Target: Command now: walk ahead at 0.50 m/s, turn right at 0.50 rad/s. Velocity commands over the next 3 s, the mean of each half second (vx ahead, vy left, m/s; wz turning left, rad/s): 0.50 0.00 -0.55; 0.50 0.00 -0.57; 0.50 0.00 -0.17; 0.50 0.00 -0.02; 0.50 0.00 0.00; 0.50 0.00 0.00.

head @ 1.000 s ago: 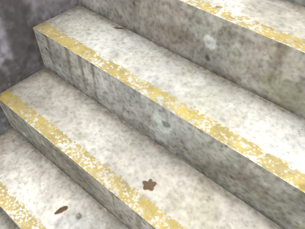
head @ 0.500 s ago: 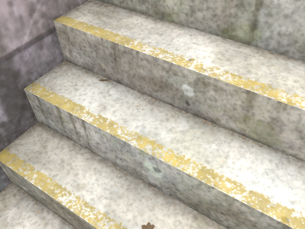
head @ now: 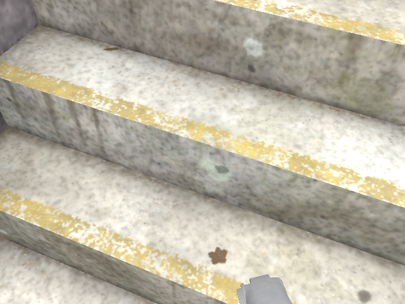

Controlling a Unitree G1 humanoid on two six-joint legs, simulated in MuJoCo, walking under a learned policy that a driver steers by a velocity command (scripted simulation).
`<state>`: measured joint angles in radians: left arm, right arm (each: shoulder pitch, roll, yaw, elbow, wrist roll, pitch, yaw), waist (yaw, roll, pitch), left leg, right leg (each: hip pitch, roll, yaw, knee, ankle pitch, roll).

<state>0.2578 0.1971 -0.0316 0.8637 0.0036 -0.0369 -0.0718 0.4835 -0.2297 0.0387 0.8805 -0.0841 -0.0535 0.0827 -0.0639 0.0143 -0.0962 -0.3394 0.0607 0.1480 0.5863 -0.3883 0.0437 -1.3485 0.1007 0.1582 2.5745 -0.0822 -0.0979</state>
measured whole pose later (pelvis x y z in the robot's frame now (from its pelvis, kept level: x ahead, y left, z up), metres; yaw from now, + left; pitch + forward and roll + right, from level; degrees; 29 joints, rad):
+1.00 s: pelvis +0.35 -0.04 +0.32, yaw -28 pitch +7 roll +4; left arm 0.38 0.19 0.06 1.19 0.03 -0.10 -0.16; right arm -0.04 -0.09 0.04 0.82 -0.05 -0.01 0.04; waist -0.02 -0.09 -0.20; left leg -0.77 0.01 0.18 1.09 -0.45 0.09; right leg -0.73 0.11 0.24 1.70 0.16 -0.22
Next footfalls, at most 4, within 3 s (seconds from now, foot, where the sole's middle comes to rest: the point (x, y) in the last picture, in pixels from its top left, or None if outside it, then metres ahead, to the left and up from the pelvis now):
0.38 right None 0.14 -0.11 -0.57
0.86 left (194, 245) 0.50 0.01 -0.37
1.42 right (342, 150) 0.61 -0.32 -0.17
1.90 left None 0.93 -0.27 0.03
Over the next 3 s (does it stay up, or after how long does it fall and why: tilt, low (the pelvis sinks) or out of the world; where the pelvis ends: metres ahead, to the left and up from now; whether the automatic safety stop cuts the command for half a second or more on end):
stays up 1.18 -0.52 1.07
